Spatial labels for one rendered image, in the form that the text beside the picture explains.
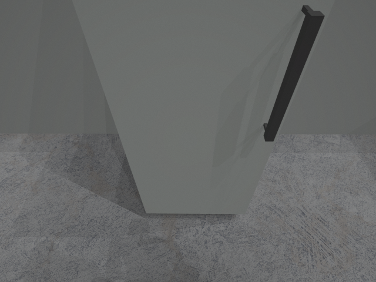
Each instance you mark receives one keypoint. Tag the fridge door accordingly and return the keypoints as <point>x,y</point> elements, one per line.
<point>190,84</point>

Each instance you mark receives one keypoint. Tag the handle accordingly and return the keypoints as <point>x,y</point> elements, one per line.
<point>304,43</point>

